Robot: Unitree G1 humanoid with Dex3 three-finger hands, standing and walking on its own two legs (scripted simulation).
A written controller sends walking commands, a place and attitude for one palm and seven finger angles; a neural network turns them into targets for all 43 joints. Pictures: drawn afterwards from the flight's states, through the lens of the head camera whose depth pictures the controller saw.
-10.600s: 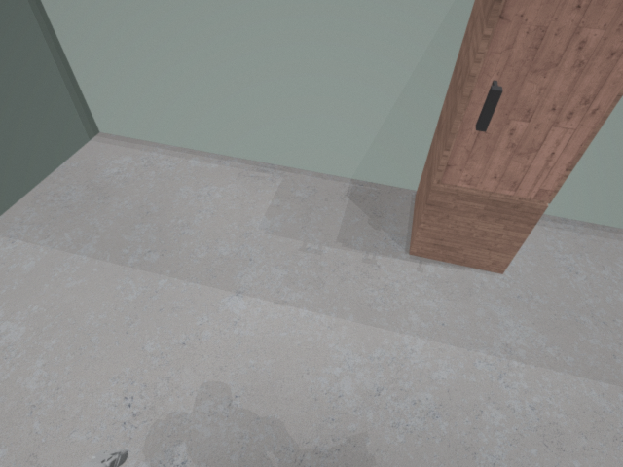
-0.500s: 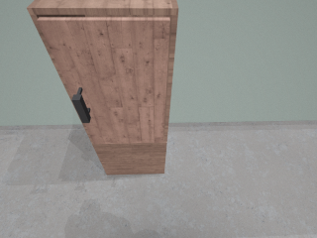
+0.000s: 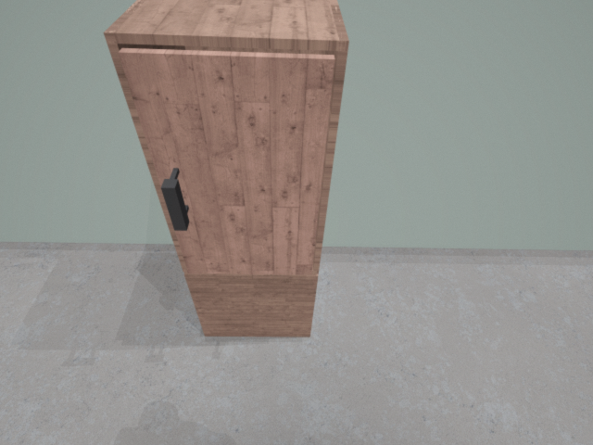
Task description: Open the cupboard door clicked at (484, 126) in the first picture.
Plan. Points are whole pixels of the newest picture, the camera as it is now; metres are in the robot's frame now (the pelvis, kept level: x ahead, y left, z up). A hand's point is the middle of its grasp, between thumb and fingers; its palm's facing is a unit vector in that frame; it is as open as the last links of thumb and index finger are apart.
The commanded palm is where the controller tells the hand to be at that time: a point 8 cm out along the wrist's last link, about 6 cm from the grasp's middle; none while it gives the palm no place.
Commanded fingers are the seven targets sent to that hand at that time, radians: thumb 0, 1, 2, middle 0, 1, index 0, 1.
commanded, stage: come to a stop and stand still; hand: left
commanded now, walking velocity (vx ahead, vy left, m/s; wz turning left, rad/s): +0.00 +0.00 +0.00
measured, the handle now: (178, 198) +0.58 +0.28 -0.04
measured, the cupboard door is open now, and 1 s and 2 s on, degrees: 0 0 0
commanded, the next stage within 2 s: look again from close up in 0.26 s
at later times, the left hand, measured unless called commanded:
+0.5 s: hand out of the picture -0.02 +0.14 -0.18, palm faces +0.04 -0.99 -0.13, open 7.4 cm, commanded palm none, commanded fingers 0.00 0.90 0.90 -0.20 -0.30 -0.20 -0.30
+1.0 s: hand out of the picture +0.00 +0.15 -0.18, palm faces +0.05 -0.99 -0.14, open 7.3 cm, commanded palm none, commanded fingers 0.00 0.90 0.90 -0.20 -0.30 -0.20 -0.30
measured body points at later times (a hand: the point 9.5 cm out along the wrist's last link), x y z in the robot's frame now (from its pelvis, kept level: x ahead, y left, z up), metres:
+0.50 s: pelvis +0.00 +0.00 +0.00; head +0.00 +0.00 +0.45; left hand -0.02 +0.20 -0.17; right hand -0.02 -0.21 -0.16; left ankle -0.01 +0.10 -0.74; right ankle +0.03 -0.13 -0.74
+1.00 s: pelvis +0.02 -0.01 +0.00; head +0.02 +0.00 +0.45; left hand +0.00 +0.20 -0.17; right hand +0.00 -0.21 -0.16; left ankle +0.00 +0.10 -0.74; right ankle +0.03 -0.13 -0.74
